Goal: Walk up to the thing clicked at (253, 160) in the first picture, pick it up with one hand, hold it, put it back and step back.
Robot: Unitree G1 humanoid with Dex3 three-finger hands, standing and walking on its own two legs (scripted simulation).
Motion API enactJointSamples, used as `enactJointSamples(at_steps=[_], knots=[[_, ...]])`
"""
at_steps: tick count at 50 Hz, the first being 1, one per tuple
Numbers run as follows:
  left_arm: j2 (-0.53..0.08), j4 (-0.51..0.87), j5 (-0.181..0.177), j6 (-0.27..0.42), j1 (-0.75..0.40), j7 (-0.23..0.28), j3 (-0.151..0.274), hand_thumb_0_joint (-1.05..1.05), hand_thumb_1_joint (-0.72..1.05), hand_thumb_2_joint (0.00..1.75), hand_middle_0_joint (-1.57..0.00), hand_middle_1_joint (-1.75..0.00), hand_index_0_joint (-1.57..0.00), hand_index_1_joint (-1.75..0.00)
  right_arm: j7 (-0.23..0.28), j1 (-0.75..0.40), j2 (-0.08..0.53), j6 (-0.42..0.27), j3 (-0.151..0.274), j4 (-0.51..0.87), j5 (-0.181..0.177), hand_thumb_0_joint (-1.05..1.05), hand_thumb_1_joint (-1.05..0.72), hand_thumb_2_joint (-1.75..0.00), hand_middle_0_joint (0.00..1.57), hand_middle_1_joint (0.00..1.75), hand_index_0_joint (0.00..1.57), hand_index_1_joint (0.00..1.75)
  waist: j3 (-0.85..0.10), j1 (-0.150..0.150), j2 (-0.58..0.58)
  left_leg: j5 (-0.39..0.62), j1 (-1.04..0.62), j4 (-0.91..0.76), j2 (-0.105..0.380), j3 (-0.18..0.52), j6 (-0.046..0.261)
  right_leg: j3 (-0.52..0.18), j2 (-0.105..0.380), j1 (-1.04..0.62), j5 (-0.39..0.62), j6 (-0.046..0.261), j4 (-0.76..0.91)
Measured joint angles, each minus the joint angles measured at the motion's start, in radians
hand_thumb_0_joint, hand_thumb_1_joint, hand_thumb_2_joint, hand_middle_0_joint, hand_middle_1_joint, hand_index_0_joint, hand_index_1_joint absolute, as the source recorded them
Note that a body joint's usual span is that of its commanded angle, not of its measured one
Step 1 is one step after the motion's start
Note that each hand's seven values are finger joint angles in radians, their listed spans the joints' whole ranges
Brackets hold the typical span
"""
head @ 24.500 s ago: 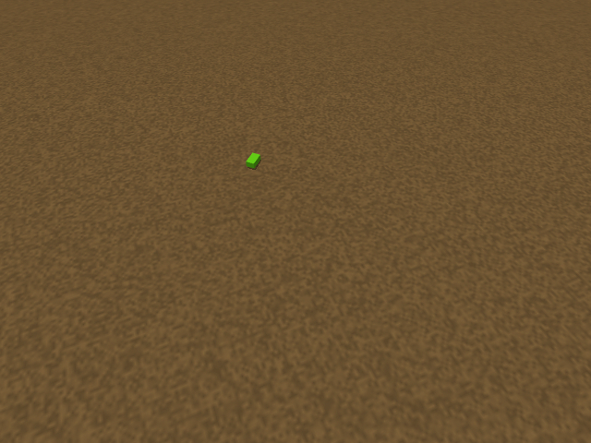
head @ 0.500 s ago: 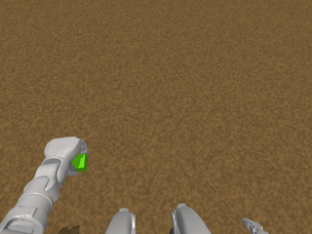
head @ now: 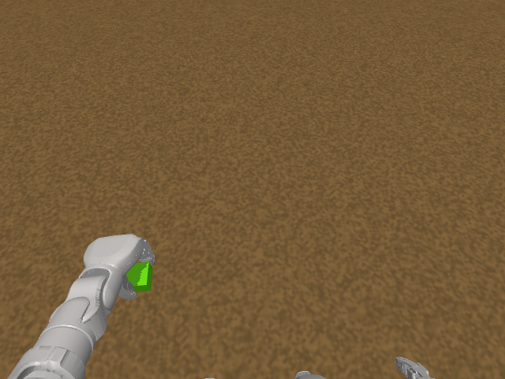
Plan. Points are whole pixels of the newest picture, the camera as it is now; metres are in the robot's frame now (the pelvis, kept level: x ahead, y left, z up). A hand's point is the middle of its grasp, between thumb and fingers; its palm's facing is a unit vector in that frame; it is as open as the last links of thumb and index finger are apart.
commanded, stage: hold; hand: left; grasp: from above
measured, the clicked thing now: (129, 278) +0.33 +0.23 -0.10
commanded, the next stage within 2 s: crouch in 1.84 s
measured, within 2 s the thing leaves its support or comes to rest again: neither
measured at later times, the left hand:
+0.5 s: hand (121, 267) +0.32 +0.22 -0.02, palm faces -0.45 -0.03 -0.89, open 7.2 cm
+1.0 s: hand (123, 272) +0.30 +0.20 +0.00, palm faces -0.44 -0.04 -0.90, open 7.2 cm
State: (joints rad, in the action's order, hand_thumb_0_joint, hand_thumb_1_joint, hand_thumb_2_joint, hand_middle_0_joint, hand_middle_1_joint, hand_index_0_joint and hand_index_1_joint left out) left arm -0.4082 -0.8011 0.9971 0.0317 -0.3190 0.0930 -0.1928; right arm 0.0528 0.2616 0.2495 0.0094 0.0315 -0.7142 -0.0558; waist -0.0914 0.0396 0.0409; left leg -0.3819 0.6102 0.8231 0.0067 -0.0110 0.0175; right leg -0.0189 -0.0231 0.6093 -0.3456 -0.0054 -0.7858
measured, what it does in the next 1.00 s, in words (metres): stands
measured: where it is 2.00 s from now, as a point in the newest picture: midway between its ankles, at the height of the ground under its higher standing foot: outside the picture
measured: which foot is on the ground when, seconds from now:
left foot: down 0.00-1.00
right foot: down 0.00-1.00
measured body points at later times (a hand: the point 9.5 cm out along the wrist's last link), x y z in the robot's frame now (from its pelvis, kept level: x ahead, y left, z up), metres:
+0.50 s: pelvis +0.01 -0.01 +0.02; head +0.03 -0.02 +0.47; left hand +0.34 +0.22 +0.03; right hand +0.14 -0.27 -0.10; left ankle +0.01 +0.11 -0.70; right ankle +0.03 -0.13 -0.70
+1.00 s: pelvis +0.00 -0.01 +0.03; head +0.01 -0.04 +0.48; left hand +0.32 +0.20 +0.05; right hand +0.14 -0.27 -0.09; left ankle +0.01 +0.11 -0.70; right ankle +0.03 -0.13 -0.70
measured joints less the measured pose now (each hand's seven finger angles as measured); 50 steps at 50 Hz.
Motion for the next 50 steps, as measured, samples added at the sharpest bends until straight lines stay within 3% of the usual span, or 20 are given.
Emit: enactJointSamples(at_steps=[24, 50], knots=[[-0.010, 0.111, 0.000, 0.017, 0.052, -0.095, -0.008, -0.01, 0.42, 0.04, -1.02, -0.10, -1.04, -0.07, 0.008, -0.029, 0.013, 0.034, 0.003, 0.029, -0.012, 0.01, -0.90, -0.90, 0.20, 0.30, 0.20, 0.30, 0.022, -0.025, 0.009, 0.046, -0.180, -0.156, -0.004, -0.009, -0.006, -0.011, 0.004, -0.165, 0.035, 0.006, 0.129], [-0.004, 0.174, -0.014, 0.016, 0.085, -0.125, -0.022, -0.01, 0.42, 0.03, -1.01, -0.10, -1.04, -0.07, 0.022, -0.062, 0.014, 0.055, -0.013, 0.043, -0.021, 0.01, -0.90, -0.90, 0.20, 0.30, 0.20, 0.30, 0.063, -0.038, 0.014, 0.115, -0.297, -0.275, -0.002, -0.012, -0.015, -0.015, 0.002, -0.271, 0.092, 0.015, 0.226]])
